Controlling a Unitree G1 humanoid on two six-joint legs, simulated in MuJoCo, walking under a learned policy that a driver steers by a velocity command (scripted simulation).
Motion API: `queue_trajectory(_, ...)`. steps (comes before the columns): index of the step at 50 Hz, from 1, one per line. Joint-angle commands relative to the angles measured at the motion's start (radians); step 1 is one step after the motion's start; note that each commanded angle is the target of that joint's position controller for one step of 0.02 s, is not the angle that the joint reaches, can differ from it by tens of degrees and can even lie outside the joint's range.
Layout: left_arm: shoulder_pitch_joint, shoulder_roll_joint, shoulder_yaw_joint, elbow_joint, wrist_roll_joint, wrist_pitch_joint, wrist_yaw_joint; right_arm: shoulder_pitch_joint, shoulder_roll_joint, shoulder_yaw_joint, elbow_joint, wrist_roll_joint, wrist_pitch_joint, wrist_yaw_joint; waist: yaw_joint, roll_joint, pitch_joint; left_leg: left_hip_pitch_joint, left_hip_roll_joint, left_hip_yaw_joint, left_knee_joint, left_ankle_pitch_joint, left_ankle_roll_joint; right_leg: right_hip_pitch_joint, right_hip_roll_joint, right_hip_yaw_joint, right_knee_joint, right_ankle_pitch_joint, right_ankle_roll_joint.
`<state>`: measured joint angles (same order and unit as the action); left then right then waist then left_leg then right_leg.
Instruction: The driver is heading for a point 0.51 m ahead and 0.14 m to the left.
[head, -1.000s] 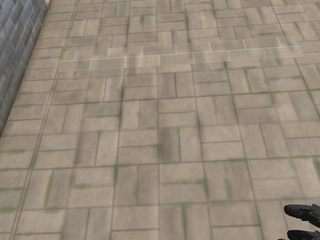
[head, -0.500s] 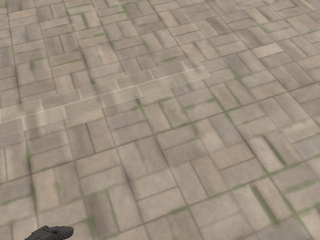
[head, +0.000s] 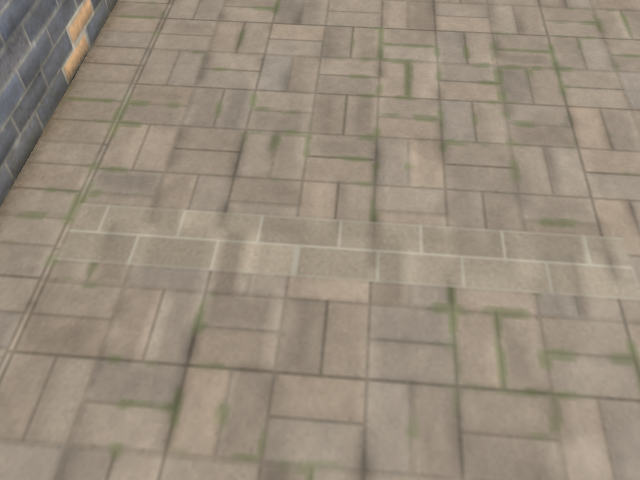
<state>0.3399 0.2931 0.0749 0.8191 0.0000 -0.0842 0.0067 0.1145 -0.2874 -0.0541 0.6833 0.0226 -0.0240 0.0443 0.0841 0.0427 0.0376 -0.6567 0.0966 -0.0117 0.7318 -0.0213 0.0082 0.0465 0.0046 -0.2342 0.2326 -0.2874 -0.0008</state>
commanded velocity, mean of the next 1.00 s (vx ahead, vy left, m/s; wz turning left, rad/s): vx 0.36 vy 0.00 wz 0.42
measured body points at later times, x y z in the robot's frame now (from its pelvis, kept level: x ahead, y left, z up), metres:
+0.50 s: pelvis +0.27 +0.05 +0.00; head +0.30 +0.08 +0.45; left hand +0.43 +0.35 -0.08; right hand +0.41 -0.22 -0.09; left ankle +0.19 +0.12 -0.74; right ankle +0.50 -0.07 -0.69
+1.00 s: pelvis +0.44 +0.07 +0.00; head +0.45 +0.08 +0.45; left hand +0.45 +0.35 -0.13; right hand +0.68 -0.11 -0.10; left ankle +0.41 +0.21 -0.74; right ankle +0.51 -0.02 -0.74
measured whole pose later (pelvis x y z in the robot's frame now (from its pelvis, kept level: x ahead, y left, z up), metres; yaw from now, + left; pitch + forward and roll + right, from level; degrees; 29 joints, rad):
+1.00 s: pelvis +0.44 +0.07 +0.00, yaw +25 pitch -1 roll -1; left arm 0.17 0.24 0.01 0.81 0.02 -0.04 -0.03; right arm 0.18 -0.26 -0.03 0.70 -0.02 0.05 -0.03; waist 0.02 0.01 0.04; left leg -0.29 0.03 -0.07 0.52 -0.23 -0.03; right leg -0.26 0.02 -0.03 0.48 -0.21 -0.01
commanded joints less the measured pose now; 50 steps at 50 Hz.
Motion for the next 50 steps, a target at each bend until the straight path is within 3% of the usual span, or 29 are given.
queue_trajectory(1, -0.023, 0.186, 0.049, -0.050, -0.018, 0.004, 0.006, -0.109, -0.046, -0.005, -0.112, 0.001, -0.012, 0.018, -0.012, -0.085, 0.066, -0.028, -0.006, 0.037, -0.070, -0.045, 0.038, 0.017, -0.307, 0.073, -0.047, 0.436, -0.142)
queue_trajectory(4, -0.037, 0.230, 0.061, -0.053, -0.030, 0.025, 0.013, -0.026, -0.098, -0.034, -0.118, -0.001, -0.003, 0.021, -0.087, -0.131, -0.026, 0.155, -0.101, 0.120, -0.088, -0.186, 0.099, 0.057, -0.299, 0.025, 0.174, 0.902, -0.110)
queue_trajectory(5, -0.051, 0.232, 0.060, -0.057, -0.036, 0.033, 0.015, 0.104, -0.137, -0.059, -0.088, 0.002, 0.000, 0.014, -0.165, -0.122, -0.098, 0.331, -0.149, 0.140, -0.137, -0.164, 0.131, 0.017, -0.272, -0.001, 0.354, 0.969, -0.087)
queue_trajectory(6, -0.042, 0.205, 0.048, -0.065, -0.029, 0.031, 0.018, 0.271, -0.201, -0.095, -0.043, 0.004, 0.009, -0.003, -0.245, -0.084, -0.185, 0.617, -0.156, 0.084, -0.176, -0.113, 0.170, -0.153, -0.232, -0.013, 0.604, 0.825, -0.046)
queue_trajectory(7, 0.037, 0.064, 0.005, -0.113, 0.022, 0.015, 0.011, 0.296, -0.321, -0.117, -0.034, 0.010, 0.012, -0.022, -0.160, 0.193, -0.245, 0.959, 0.106, -0.375, -0.193, -0.104, 0.306, -0.590, -0.091, 0.012, 0.972, -0.065, 0.020)
queue_trajectory(8, 0.001, 0.076, -0.009, -0.147, 0.002, -0.024, 0.000, 0.298, -0.307, -0.101, -0.081, 0.002, -0.008, -0.013, -0.171, 0.168, -0.431, 1.087, 0.249, -0.845, -0.388, -0.325, 0.448, -0.783, 0.036, 0.269, 1.172, -0.345, 0.036)
queue_trajectory(9, -0.129, 0.158, 0.012, -0.175, -0.041, -0.047, -0.009, 0.281, -0.229, -0.080, -0.069, -0.005, -0.025, -0.005, -0.215, 0.051, -0.317, 1.024, 0.228, -0.734, -0.448, -0.310, 0.381, -0.884, -0.021, 0.333, 1.178, -0.251, 0.016)
queue_trajectory(10, -0.157, 0.148, 0.006, -0.189, -0.044, -0.059, -0.008, 0.240, -0.199, -0.071, -0.063, -0.003, -0.036, -0.006, -0.182, 0.025, -0.204, 0.889, 0.189, -0.602, -0.447, -0.247, 0.346, -0.884, -0.060, 0.324, 1.101, -0.161, -0.002)
queue_trajectory(11, -0.150, 0.142, 0.007, -0.174, -0.019, -0.061, 0.001, 0.171, -0.165, -0.060, -0.070, -0.001, -0.039, -0.008, -0.132, -0.033, -0.135, 0.743, 0.145, -0.495, -0.444, -0.136, 0.312, -0.822, -0.098, 0.323, 1.015, -0.100, 0.000)
queue_trajectory(12, -0.132, 0.154, 0.015, -0.167, 0.001, -0.054, 0.004, 0.123, -0.136, -0.050, -0.084, -0.010, -0.041, -0.013, -0.095, -0.017, -0.109, 0.636, 0.112, -0.423, -0.457, -0.031, 0.299, -0.745, -0.121, 0.330, 0.951, -0.060, 0.007)
queue_trajectory(13, -0.118, 0.155, 0.018, -0.164, 0.007, -0.042, 0.001, 0.102, -0.131, -0.046, -0.094, -0.018, -0.040, -0.017, -0.073, -0.001, -0.099, 0.570, 0.093, -0.393, -0.478, 0.023, 0.296, -0.692, -0.127, 0.329, 0.923, -0.035, 0.016)
queue_trajectory(16, -0.132, 0.110, 0.007, -0.168, 0.019, -0.016, 0.001, 0.120, -0.154, -0.053, -0.074, -0.013, -0.046, -0.034, -0.065, -0.013, -0.075, 0.465, 0.061, -0.307, -0.504, 0.149, 0.299, -0.660, -0.113, 0.297, 0.801, 0.028, 0.058)
queue_trajectory(21, -0.320, 0.060, -0.016, -0.213, 0.010, -0.019, -0.009, 0.187, -0.173, -0.058, -0.039, -0.001, -0.032, -0.058, -0.135, 0.029, -0.036, 0.412, -0.013, -0.239, -0.485, 0.030, 0.225, -0.607, -0.046, 0.285, 0.438, 0.327, 0.081)
queue_trajectory(26, -0.401, 0.098, -0.004, -0.239, -0.007, -0.039, -0.033, 0.250, -0.170, -0.058, -0.008, 0.007, -0.018, -0.065, -0.158, 0.053, -0.031, 0.499, 0.030, -0.359, -0.396, -0.072, 0.200, -0.544, -0.006, 0.318, 0.273, 0.323, 0.052)
queue_trajectory(28, -0.352, 0.119, 0.009, -0.228, 0.003, -0.046, -0.036, 0.236, -0.165, -0.058, -0.004, -0.001, -0.008, -0.070, -0.132, 0.088, -0.035, 0.555, 0.038, -0.382, -0.307, 0.061, 0.171, -0.505, 0.001, 0.304, 0.243, 0.262, 0.018)
queue_trajectory(30, -0.217, 0.145, 0.024, -0.200, 0.030, -0.060, -0.029, 0.210, -0.113, -0.042, -0.018, -0.006, -0.004, -0.071, -0.060, 0.075, -0.134, 0.542, -0.045, -0.329, -0.101, 0.219, 0.104, -0.270, -0.035, 0.292, 0.177, 0.429, -0.046)
queue_trajectory(31, -0.104, 0.206, 0.035, -0.198, 0.053, -0.063, -0.025, 0.239, -0.063, -0.022, -0.047, -0.028, -0.008, -0.073, -0.037, -0.063, -0.294, 0.387, -0.114, -0.270, 0.167, -0.034, 0.052, 0.022, -0.224, 0.459, 0.266, 0.749, -0.127)
queue_trajectory(32, -0.047, 0.233, 0.044, -0.162, 0.045, -0.041, -0.032, 0.422, -0.039, -0.010, -0.027, -0.008, -0.012, -0.069, -0.090, -0.361, -0.429, 0.104, -0.244, -0.190, 0.466, -0.675, -0.018, 0.288, -0.445, 0.829, 0.246, 0.809, -0.326)
queue_trajectory(33, -0.050, 0.163, 0.031, -0.171, 0.008, -0.028, -0.038, 0.424, -0.141, -0.028, 0.002, 0.000, -0.006, -0.071, -0.071, -0.240, -0.393, 0.030, -0.179, -0.223, 0.577, -0.650, -0.038, 0.229, -0.440, 0.886, 0.195, 0.582, -0.314)
queue_trajectory(34, -0.096, 0.110, 0.013, -0.183, 0.003, -0.019, -0.035, 0.300, -0.178, -0.041, -0.012, 0.002, 0.006, -0.074, -0.042, -0.156, -0.265, -0.005, -0.152, -0.198, 0.607, -0.580, -0.053, 0.115, -0.385, 0.745, 0.177, 0.523, -0.272)
queue_trajectory(35, -0.154, 0.077, -0.005, -0.184, 0.013, -0.010, -0.035, 0.229, -0.169, -0.039, -0.024, -0.007, 0.019, -0.080, -0.053, -0.095, -0.191, 0.015, -0.123, -0.169, 0.568, -0.533, -0.062, -0.007, -0.331, 0.637, 0.157, 0.545, -0.243)
queue_trajectory(37, -0.226, 0.048, -0.022, -0.168, 0.024, -0.005, -0.036, 0.202, -0.119, -0.032, -0.039, -0.017, 0.039, -0.079, -0.107, -0.127, -0.115, 0.135, -0.063, -0.146, 0.409, -0.480, -0.069, -0.208, -0.256, 0.504, 0.112, 0.597, -0.216)
queue_trajectory(39, -0.261, 0.061, -0.019, -0.149, 0.029, -0.002, -0.036, 0.226, -0.058, -0.014, -0.027, -0.019, 0.046, -0.081, -0.131, -0.175, -0.116, 0.258, -0.067, -0.080, 0.217, -0.452, -0.084, -0.292, -0.204, 0.399, 0.091, 0.707, -0.215)
queue_trajectory(42, -0.251, 0.103, -0.007, -0.121, 0.015, 0.010, -0.028, 0.203, -0.049, -0.005, -0.021, -0.024, 0.045, -0.080, -0.114, -0.183, -0.187, 0.379, -0.065, -0.050, 0.019, -0.311, -0.085, -0.268, -0.216, 0.369, 0.101, 0.747, -0.230)
queue_trajectory(46, -0.264, 0.094, -0.020, -0.101, -0.002, 0.034, -0.027, 0.159, -0.065, -0.011, -0.018, -0.032, 0.061, -0.071, -0.123, -0.156, -0.150, 0.533, -0.082, -0.021, -0.233, -0.121, -0.040, -0.340, -0.186, 0.366, 0.097, 0.268, -0.177)
queue_trajectory(47, -0.236, 0.066, -0.032, -0.086, 0.000, 0.035, -0.030, 0.127, -0.075, -0.011, -0.032, -0.045, 0.062, -0.072, -0.117, -0.136, -0.120, 0.568, -0.059, -0.055, -0.299, -0.071, -0.019, -0.380, -0.158, 0.365, 0.094, 0.113, -0.127)
queue_trajectory(48, -0.210, 0.042, -0.043, -0.078, 0.016, 0.033, -0.033, 0.106, -0.110, -0.014, -0.053, -0.051, 0.061, -0.077, -0.100, -0.079, -0.112, 0.609, 0.019, -0.141, -0.319, 0.013, 0.013, -0.421, -0.121, 0.346, 0.125, -0.020, -0.072)
queue_trajectory(49, -0.136, 0.042, -0.043, -0.070, 0.026, 0.031, -0.038, 0.062, -0.170, -0.026, -0.059, -0.043, 0.064, -0.083, -0.031, 0.042, -0.088, 0.561, 0.054, -0.174, -0.295, -0.052, 0.060, -0.429, -0.044, 0.282, 0.141, -0.102, -0.030)
queue_trajectory(50, -0.156, 0.036, -0.047, -0.063, 0.027, 0.037, -0.033, 0.055, -0.119, -0.019, -0.045, -0.041, 0.061, -0.076, -0.051, 0.079, -0.084, 0.442, 0.023, -0.156, -0.317, -0.264, 0.069, -0.330, -0.026, 0.237, 0.164, -0.054, -0.004)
